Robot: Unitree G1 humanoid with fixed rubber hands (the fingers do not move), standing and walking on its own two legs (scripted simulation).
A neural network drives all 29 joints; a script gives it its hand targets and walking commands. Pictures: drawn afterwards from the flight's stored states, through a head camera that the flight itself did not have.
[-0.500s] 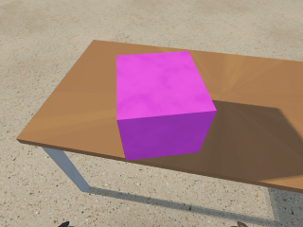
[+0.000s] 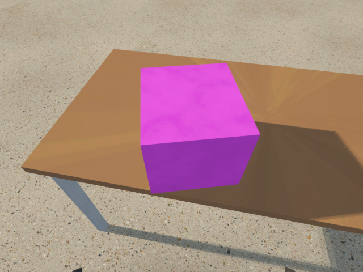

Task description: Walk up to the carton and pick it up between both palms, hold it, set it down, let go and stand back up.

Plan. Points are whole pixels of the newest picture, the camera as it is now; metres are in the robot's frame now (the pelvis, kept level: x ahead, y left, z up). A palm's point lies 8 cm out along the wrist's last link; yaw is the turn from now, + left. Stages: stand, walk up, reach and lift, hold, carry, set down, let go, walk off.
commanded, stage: walk up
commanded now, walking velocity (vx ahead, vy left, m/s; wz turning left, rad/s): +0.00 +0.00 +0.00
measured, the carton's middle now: (189, 126) +0.47 -0.01 +0.02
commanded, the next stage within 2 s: none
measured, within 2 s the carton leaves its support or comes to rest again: neither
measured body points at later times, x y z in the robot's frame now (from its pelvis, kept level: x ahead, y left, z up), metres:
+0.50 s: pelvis +0.01 +0.07 -0.01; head +0.04 +0.07 +0.44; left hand +0.05 +0.36 -0.12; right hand +0.11 -0.21 -0.12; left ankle +0.05 +0.21 -0.74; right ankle +0.00 -0.11 -0.73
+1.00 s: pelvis +0.00 +0.08 -0.01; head +0.01 +0.06 +0.44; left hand +0.14 +0.33 -0.11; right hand +0.02 -0.20 -0.13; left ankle +0.04 +0.21 -0.73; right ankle -0.01 -0.03 -0.74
